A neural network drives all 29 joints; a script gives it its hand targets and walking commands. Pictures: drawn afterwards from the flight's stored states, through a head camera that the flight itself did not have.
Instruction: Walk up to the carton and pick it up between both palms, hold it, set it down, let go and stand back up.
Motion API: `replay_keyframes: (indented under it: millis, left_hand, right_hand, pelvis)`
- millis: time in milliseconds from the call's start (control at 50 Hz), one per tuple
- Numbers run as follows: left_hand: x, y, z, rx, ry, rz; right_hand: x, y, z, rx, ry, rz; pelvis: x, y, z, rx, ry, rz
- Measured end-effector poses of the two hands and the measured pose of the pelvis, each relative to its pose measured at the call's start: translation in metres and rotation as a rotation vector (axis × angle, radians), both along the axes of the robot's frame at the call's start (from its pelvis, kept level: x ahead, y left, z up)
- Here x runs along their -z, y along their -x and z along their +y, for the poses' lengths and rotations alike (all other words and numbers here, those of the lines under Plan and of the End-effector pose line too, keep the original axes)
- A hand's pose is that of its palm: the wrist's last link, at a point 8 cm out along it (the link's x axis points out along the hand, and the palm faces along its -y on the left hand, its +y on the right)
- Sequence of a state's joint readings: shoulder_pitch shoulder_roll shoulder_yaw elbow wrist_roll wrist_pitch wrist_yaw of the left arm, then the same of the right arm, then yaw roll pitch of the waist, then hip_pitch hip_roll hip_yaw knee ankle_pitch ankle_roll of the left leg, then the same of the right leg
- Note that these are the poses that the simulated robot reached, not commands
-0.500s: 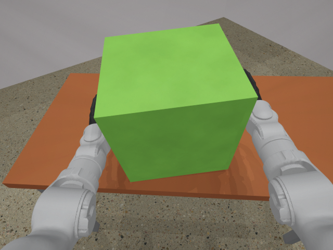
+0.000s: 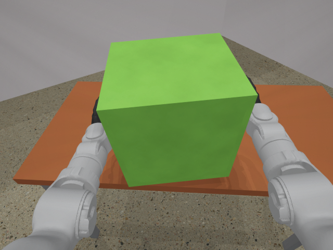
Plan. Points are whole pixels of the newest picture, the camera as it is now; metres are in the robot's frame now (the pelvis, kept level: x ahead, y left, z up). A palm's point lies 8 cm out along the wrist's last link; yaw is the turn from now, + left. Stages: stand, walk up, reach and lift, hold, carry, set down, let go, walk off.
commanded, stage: reach and lift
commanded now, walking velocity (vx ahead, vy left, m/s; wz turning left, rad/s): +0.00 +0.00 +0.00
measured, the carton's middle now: (172, 112) +0.46 +0.04 +0.11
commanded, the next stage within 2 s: hold in 2.00 s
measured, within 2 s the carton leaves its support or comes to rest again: neither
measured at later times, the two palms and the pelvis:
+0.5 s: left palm (97, 116) +0.39 +0.21 +0.15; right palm (258, 99) +0.44 -0.16 +0.19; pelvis +0.00 +0.00 +0.00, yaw +0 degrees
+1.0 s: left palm (90, 110) +0.37 +0.21 +0.19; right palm (266, 89) +0.41 -0.16 +0.23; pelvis -0.01 +0.00 +0.00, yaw +0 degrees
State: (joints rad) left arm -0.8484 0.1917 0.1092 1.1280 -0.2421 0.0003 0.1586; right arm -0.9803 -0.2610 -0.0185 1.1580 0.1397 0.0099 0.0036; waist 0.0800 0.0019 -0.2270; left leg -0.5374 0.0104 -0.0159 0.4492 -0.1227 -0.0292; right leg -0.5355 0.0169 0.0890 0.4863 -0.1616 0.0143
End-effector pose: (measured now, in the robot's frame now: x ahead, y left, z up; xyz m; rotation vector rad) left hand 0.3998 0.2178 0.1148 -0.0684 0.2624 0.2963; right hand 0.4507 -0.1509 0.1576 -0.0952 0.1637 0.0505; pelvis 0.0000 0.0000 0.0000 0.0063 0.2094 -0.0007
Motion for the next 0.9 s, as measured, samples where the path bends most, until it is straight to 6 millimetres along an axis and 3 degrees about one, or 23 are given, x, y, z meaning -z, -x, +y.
replay_keyframes:
  millis: [260, 420, 600, 760, 900]
  left_hand:
    - [-0.014, 0.002, -0.004, 0.007, 0.000, 0.022]
    - [-0.038, 0.003, -0.006, 0.011, -0.006, -0.021]
    - [-0.043, 0.016, -0.006, 0.019, 0.004, 0.041]
    - [-0.068, 0.020, -0.003, 0.023, -0.009, 0.001]
    - [-0.070, 0.027, -0.004, 0.032, -0.003, 0.038]
  right_hand:
    - [-0.004, 0.006, -0.005, 0.023, -0.076, 0.036]
    - [-0.027, 0.009, -0.008, 0.028, -0.104, -0.004]
    - [-0.033, 0.022, -0.008, 0.043, -0.110, 0.060]
    - [-0.060, 0.027, -0.005, 0.043, -0.114, 0.018]
    - [-0.069, 0.034, -0.004, 0.051, -0.111, 0.054]
  pelvis:
    - [0.000, 0.001, 0.000, 0.000, 0.000, -0.016]
    - [-0.001, 0.002, 0.000, 0.000, 0.000, -0.032]
    - [-0.001, 0.006, 0.001, 0.000, 0.001, -0.067]
    - [-0.002, 0.006, 0.001, 0.000, 0.001, -0.077]
    - [-0.002, 0.009, 0.001, 0.000, 0.002, -0.096]
